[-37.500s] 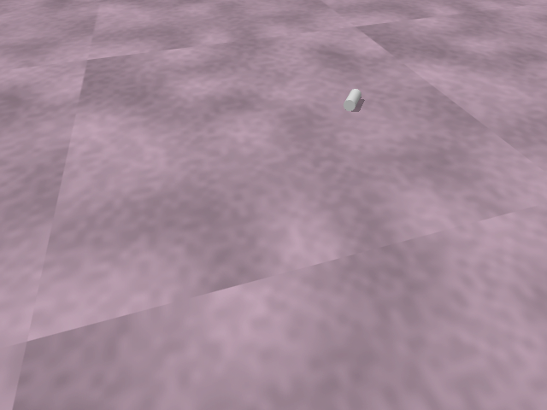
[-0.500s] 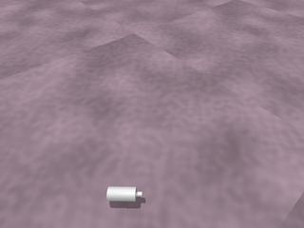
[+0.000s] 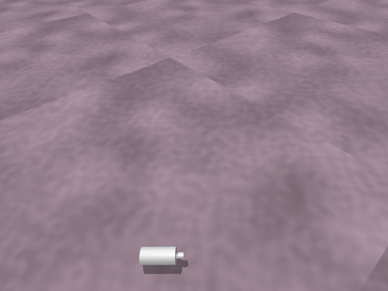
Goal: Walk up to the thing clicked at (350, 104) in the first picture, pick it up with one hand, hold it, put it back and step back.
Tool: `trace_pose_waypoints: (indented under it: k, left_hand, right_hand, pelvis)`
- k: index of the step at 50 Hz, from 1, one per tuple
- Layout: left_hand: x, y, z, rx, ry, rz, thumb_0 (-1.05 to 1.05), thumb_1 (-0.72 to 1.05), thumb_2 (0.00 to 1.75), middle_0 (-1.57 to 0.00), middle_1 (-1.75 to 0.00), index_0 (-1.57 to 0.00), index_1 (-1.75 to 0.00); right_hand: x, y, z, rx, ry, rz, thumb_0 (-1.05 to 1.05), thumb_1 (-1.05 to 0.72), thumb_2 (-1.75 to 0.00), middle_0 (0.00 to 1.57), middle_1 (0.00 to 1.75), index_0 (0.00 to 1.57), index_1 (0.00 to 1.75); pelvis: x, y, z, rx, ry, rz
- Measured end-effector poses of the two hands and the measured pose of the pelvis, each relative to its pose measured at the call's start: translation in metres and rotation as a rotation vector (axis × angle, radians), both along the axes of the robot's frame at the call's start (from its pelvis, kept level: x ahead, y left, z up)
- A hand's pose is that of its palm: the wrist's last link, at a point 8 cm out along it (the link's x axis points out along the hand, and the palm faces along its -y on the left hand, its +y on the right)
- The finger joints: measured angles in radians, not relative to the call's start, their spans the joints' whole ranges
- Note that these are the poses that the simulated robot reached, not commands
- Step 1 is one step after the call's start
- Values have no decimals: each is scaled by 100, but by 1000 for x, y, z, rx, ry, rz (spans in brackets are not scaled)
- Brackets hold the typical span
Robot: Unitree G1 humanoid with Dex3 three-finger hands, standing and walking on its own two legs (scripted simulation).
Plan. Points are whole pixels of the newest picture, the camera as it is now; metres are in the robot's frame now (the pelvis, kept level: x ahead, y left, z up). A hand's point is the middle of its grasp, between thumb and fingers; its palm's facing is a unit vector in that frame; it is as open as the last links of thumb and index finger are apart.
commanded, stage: stand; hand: left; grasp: from above
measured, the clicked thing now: (162, 255) +0.50 +0.21 -0.73
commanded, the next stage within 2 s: step back in 1.66 s
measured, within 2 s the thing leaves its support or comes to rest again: neither
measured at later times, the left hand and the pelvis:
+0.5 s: hand out of the picture +0.08 +0.22 -0.16, palm faces +0.00 -0.94 -0.33, open 7.4 cm; pelvis +0.01 -0.01 +0.00, yaw -1 degrees
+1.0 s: hand out of the picture +0.12 +0.22 -0.15, palm faces -0.01 -0.94 -0.34, open 7.4 cm; pelvis +0.03 -0.02 +0.00, yaw -1 degrees
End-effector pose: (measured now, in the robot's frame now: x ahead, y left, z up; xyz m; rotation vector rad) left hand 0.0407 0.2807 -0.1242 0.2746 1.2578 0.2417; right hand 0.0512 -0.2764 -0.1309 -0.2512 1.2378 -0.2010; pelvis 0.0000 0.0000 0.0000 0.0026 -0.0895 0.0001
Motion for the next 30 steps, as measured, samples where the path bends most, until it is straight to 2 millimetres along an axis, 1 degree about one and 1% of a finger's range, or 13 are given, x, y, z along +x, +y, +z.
trace_pose_waypoints:
  k: [7, 14, 19, 30]
  left_hand:
    - [-5, 0, 2, 7, 26, -1, 0, 90, 89, -21, -30, -21, -30]
    - [-1, -4, 3, 9, 41, -4, 0, 90, 89, -21, -30, -21, -30]
    - [10, -8, 3, 4, 34, -10, 0, 90, 89, -21, -30, -21, -30]
    - [44, -15, 5, -9, -8, -36, 0, 90, 89, -21, -30, -21, -30]
  right_hand:
    - [-6, -11, 0, -9, 23, -4, 1, -90, -90, 20, 30, 20, 30]
    - [-3, -19, 0, -11, 36, -3, 1, -90, -90, 20, 30, 20, 30]
    - [3, -21, 1, -11, 36, -1, 1, -90, -90, 20, 30, 20, 30]
    - [18, -22, 2, -11, 25, -3, 1, -90, -90, 20, 30, 20, 30]
  pelvis:
    - [0, -4, 0, 1, 12, -2]
    - [4, -9, 1, 0, 18, -3]
    - [8, -11, 2, -1, 22, -6]
    - [18, -14, 3, 0, 33, -13]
